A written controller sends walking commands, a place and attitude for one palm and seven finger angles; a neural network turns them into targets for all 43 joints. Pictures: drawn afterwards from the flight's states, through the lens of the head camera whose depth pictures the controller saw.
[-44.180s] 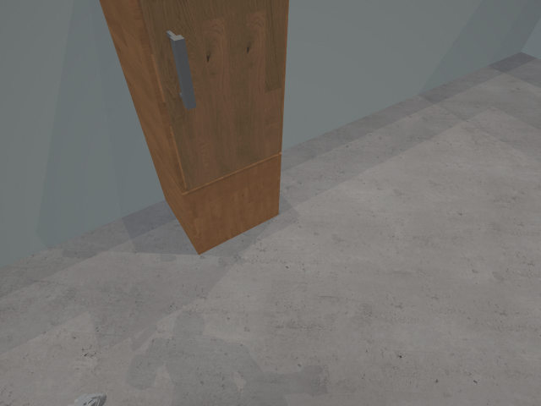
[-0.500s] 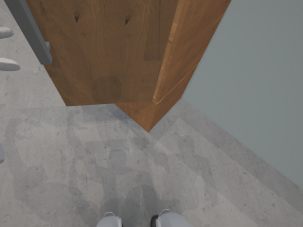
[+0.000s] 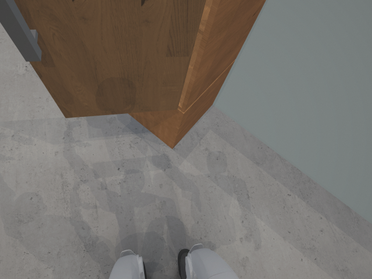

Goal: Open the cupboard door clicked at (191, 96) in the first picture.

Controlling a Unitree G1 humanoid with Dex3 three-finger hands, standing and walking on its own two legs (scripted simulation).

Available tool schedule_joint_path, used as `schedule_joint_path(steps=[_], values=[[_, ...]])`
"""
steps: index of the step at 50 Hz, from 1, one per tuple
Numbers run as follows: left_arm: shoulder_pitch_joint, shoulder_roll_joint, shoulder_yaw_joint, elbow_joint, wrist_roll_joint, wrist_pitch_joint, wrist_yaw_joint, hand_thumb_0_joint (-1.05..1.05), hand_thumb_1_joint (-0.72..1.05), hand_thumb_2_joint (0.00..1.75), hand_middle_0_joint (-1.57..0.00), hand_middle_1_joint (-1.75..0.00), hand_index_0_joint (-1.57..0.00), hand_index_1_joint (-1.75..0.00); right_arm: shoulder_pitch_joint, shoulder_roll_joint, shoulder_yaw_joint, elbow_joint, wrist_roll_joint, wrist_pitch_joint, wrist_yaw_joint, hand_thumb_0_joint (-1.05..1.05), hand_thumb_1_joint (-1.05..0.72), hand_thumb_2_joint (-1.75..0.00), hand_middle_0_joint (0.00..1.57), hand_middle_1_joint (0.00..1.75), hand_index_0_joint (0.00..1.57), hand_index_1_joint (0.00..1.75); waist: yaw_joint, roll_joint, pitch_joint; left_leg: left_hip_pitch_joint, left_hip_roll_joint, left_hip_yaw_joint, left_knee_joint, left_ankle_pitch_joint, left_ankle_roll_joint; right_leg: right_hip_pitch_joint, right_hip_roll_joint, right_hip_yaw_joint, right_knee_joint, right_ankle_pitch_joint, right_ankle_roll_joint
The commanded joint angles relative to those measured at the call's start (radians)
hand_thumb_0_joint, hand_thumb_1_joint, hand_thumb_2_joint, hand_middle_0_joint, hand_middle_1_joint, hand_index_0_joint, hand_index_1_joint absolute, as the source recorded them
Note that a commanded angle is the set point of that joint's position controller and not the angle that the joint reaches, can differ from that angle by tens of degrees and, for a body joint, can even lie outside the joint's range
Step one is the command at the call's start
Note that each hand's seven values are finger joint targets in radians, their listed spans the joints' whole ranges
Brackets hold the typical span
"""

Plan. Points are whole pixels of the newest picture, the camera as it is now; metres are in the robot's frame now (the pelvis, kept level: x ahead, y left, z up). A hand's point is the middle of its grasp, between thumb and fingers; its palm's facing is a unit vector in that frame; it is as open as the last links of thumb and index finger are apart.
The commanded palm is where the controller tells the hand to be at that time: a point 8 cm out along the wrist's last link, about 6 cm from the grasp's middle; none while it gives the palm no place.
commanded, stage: slide the fingers in behind the handle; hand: left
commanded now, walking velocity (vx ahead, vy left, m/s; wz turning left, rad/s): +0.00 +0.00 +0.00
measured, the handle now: (11, 6) +0.59 +0.24 +0.13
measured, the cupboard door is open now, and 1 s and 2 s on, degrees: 49 49 49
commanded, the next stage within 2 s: close the thumb around the handle in 1.54 s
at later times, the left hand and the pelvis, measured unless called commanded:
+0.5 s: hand out of the picture +0.54 +0.27 +0.14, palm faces +0.06 -1.00 +0.00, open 14.0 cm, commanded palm +0.53 +0.29 +0.13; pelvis +0.01 +0.00 +0.01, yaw +1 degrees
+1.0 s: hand (7, 25) +0.54 +0.24 +0.14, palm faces +0.07 -1.00 +0.00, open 14.0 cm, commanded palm +0.52 +0.27 +0.13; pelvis +0.01 -0.02 +0.01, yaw +1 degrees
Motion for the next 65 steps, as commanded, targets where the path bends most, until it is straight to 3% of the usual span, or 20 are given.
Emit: schedule_joint_path(steps=[1,2,7,10,12,17,18,22,24,27,30,34,36,48,50,52,55,59,62,65], values=[[-0.430,0.222,-0.006,-0.255,-0.035,-0.057,0.001,0.00,-0.50,0.30,-0.30,-1.20,-0.30,-1.20,0.212,-0.213,-0.085,-0.007,-0.011,-0.006,-0.008,0.00,-0.90,-0.90,0.20,0.30,0.20,0.30,0.001,0.291,-0.480,0.584,0.001,-0.103,-0.087,0.537,-0.026,0.034,0.026,0.000,-0.060,0.255,-0.021],[-0.418,0.242,0.015,-0.266,-0.034,-0.057,0.004,0.00,-0.50,0.30,-0.30,-1.20,-0.30,-1.20,0.216,-0.215,-0.089,-0.006,-0.013,-0.005,-0.007,0.00,-0.90,-0.90,0.20,0.30,0.20,0.30,0.014,0.304,-0.515,0.615,0.005,-0.110,-0.086,0.577,-0.034,0.035,0.026,-0.002,-0.056,0.262,-0.021],[-0.406,0.130,-0.028,-0.309,-0.039,-0.047,0.040,0.00,-0.50,0.30,-0.30,-1.20,-0.30,-1.20,0.231,-0.202,-0.101,0.004,-0.023,-0.003,0.011,0.00,-0.90,-0.90,0.20,0.30,0.20,0.30,0.018,0.340,-0.518,0.716,0.018,-0.136,-0.086,0.721,-0.064,-0.018,0.031,-0.015,-0.060,0.263,-0.024],[-0.377,0.115,-0.015,-0.285,-0.041,-0.035,0.073,0.00,-0.50,0.30,-0.30,-1.20,-0.30,-1.20,0.231,-0.203,-0.106,0.000,-0.024,-0.002,0.020,0.00,-0.90,-0.90,0.20,0.30,0.20,0.30,0.019,0.259,-0.488,0.660,0.012,-0.126,-0.095,0.658,-0.052,0.021,0.031,-0.015,-0.068,0.266,-0.021],[-0.395,0.114,-0.017,-0.298,-0.033,-0.041,0.094,0.00,-0.50,0.30,-0.30,-1.20,-0.30,-1.20,0.225,-0.199,-0.103,-0.003,-0.024,-0.003,0.024,0.00,-0.90,-0.90,0.20,0.30,0.20,0.30,0.022,0.296,-0.481,0.654,0.009,-0.118,-0.096,0.671,-0.053,0.028,0.028,-0.010,-0.064,0.285,-0.023],[-0.406,0.086,-0.022,-0.338,-0.025,-0.073,0.138,0.00,-0.50,0.30,-0.30,-1.20,-0.30,-1.20,0.218,-0.195,-0.108,-0.008,-0.027,-0.004,0.033,0.00,-0.90,-0.90,0.20,0.30,0.20,0.30,0.023,0.275,-0.497,0.672,0.010,-0.123,-0.099,0.687,-0.058,0.051,0.029,-0.008,-0.058,0.295,-0.022],[-0.392,0.035,-0.054,-0.327,-0.026,-0.074,0.137,0.00,-0.50,0.30,-0.30,-1.20,-0.30,-1.20,0.214,-0.190,-0.110,-0.007,-0.025,-0.006,0.035,0.00,-0.90,-0.90,0.20,0.30,0.20,0.30,0.016,0.268,-0.493,0.677,0.008,-0.119,-0.096,0.677,-0.055,0.040,0.029,-0.006,-0.063,0.293,-0.020],[-0.407,-0.003,-0.069,-0.341,-0.041,-0.088,0.133,0.00,-0.50,0.30,-0.30,-1.20,-0.30,-1.20,0.208,-0.187,-0.113,0.006,-0.023,-0.009,0.036,0.00,-0.90,-0.90,0.20,0.30,0.20,0.30,0.015,0.278,-0.502,0.692,0.006,-0.117,-0.096,0.682,-0.053,0.050,0.027,-0.002,-0.065,0.305,-0.022],[-0.393,0.026,-0.049,-0.281,-0.043,-0.075,0.137,0.00,-0.50,0.30,-0.30,-1.20,-0.30,-1.20,0.208,-0.192,-0.109,0.011,-0.021,-0.007,0.032,0.00,-0.90,-0.90,0.20,0.30,0.20,0.30,0.008,0.187,-0.450,0.613,0.001,-0.109,-0.104,0.600,-0.036,0.083,0.026,0.000,-0.068,0.306,-0.020],[-0.407,0.014,-0.058,-0.314,-0.035,-0.080,0.151,0.00,-0.50,0.30,-0.30,-1.20,-0.30,-1.20,0.202,-0.184,-0.109,0.005,-0.021,-0.013,0.031,0.00,-0.90,-0.90,0.20,0.30,0.20,0.30,0.017,0.236,-0.482,0.617,-0.006,-0.098,-0.101,0.611,-0.033,0.103,0.020,0.008,-0.062,0.334,-0.020],[-0.387,0.032,-0.045,-0.272,-0.032,-0.076,0.166,0.00,-0.50,0.30,-0.30,-1.20,-0.30,-1.20,0.194,-0.186,-0.106,0.000,-0.018,-0.016,0.034,0.00,-0.90,-0.90,0.20,0.30,0.20,0.30,0.010,0.169,-0.436,0.533,-0.014,-0.077,-0.104,0.522,-0.017,0.139,0.020,0.018,-0.069,0.335,-0.015],[-0.382,0.112,0.006,-0.293,-0.021,-0.094,0.173,0.00,-0.50,0.30,-0.30,-1.20,-0.30,-1.20,0.192,-0.187,-0.104,-0.010,-0.016,-0.021,0.030,0.00,-0.90,-0.90,0.20,0.30,0.20,0.30,0.032,0.172,-0.497,0.493,-0.024,-0.059,-0.102,0.501,-0.008,0.228,0.015,0.036,-0.061,0.383,-0.014],[-0.370,0.069,-0.026,-0.321,-0.023,-0.103,0.166,0.00,-0.50,0.30,-0.30,-1.20,-0.30,-1.20,0.187,-0.180,-0.105,-0.018,-0.014,-0.021,0.031,0.00,-0.90,-0.90,0.20,0.30,0.20,0.30,0.032,0.203,-0.509,0.507,-0.028,-0.050,-0.101,0.522,-0.008,0.236,0.014,0.039,-0.058,0.415,-0.017],[-0.360,0.028,-0.050,-0.282,-0.048,-0.086,0.146,0.00,-0.50,0.30,-0.30,-1.20,-0.30,-1.20,0.186,-0.181,-0.109,0.001,-0.008,-0.025,0.026,0.00,-0.90,-0.90,0.20,0.30,0.20,0.30,0.017,0.179,-0.462,0.479,-0.029,-0.037,-0.112,0.460,0.000,0.235,0.013,0.047,-0.085,0.396,-0.010],[-0.382,0.048,-0.042,-0.285,-0.048,-0.082,0.150,0.00,-0.50,0.30,-0.30,-1.20,-0.30,-1.20,0.188,-0.184,-0.107,0.001,-0.009,-0.026,0.025,0.00,-0.90,-0.90,0.20,0.30,0.20,0.30,0.011,0.157,-0.449,0.452,-0.030,-0.037,-0.118,0.426,0.003,0.243,0.011,0.051,-0.089,0.376,-0.008],[-0.366,0.083,-0.006,-0.311,-0.048,-0.092,0.156,0.00,-0.50,0.30,-0.30,-1.20,-0.30,-1.20,0.191,-0.184,-0.110,-0.003,-0.012,-0.030,0.026,0.00,-0.90,-0.90,0.20,0.30,0.20,0.30,0.033,0.183,-0.507,0.472,-0.033,-0.035,-0.113,0.468,0.001,0.276,0.010,0.055,-0.079,0.419,-0.011],[-0.345,-0.014,-0.071,-0.282,-0.048,-0.090,0.158,0.00,-0.50,0.30,-0.30,-1.20,-0.30,-1.20,0.182,-0.176,-0.110,-0.002,-0.011,-0.031,0.032,0.00,-0.90,-0.90,0.20,0.30,0.20,0.30,0.017,0.162,-0.441,0.475,-0.030,-0.037,-0.118,0.448,-0.001,0.227,0.013,0.042,-0.087,0.380,-0.010],[-0.375,0.064,-0.018,-0.274,-0.041,-0.089,0.171,0.00,-0.50,0.30,-0.30,-1.20,-0.30,-1.20,0.191,-0.185,-0.109,0.001,-0.012,-0.032,0.026,0.00,-0.90,-0.90,0.20,0.30,0.20,0.30,0.023,0.151,-0.454,0.459,-0.029,-0.045,-0.118,0.445,-0.001,0.239,0.011,0.045,-0.080,0.374,-0.012],[-0.407,0.034,-0.038,-0.346,-0.032,-0.114,0.184,0.00,-0.50,0.30,-0.30,-1.20,-0.30,-1.20,0.192,-0.179,-0.113,0.002,-0.018,-0.036,0.030,0.00,-0.90,-0.90,0.20,0.30,0.20,0.30,0.024,0.234,-0.524,0.569,-0.022,-0.059,-0.108,0.537,-0.013,0.191,0.012,0.035,-0.065,0.389,-0.016],[-0.376,-0.013,-0.052,-0.315,-0.046,-0.112,0.185,0.00,-0.50,0.30,-0.30,-1.20,-0.30,-1.20,0.188,-0.181,-0.115,0.005,-0.019,-0.036,0.037,0.00,-0.90,-0.90,0.20,0.30,0.20,0.30,0.022,0.200,-0.494,0.574,-0.018,-0.064,-0.110,0.532,-0.017,0.172,0.017,0.028,-0.070,0.366,-0.016]])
